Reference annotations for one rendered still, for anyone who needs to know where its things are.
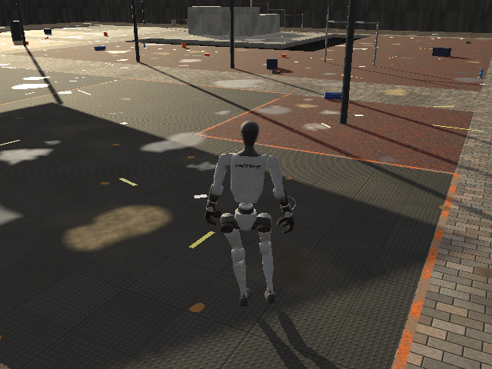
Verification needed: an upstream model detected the right robot hand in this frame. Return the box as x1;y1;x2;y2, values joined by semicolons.
277;215;294;234

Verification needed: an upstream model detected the right robot forearm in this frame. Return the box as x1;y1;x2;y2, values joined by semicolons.
278;186;293;218

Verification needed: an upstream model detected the left robot hand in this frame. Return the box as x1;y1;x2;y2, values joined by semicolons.
204;209;222;225

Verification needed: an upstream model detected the robot right upper arm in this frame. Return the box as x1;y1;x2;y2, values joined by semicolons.
264;155;285;198

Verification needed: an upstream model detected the left robot thigh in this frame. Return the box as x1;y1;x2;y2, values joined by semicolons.
219;213;245;262

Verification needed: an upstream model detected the humanoid robot head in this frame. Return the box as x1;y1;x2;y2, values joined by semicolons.
235;121;261;157

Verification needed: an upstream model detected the robot left upper arm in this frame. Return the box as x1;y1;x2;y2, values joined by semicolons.
211;153;233;195

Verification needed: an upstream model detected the left robot forearm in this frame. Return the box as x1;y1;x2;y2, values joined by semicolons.
206;183;220;212

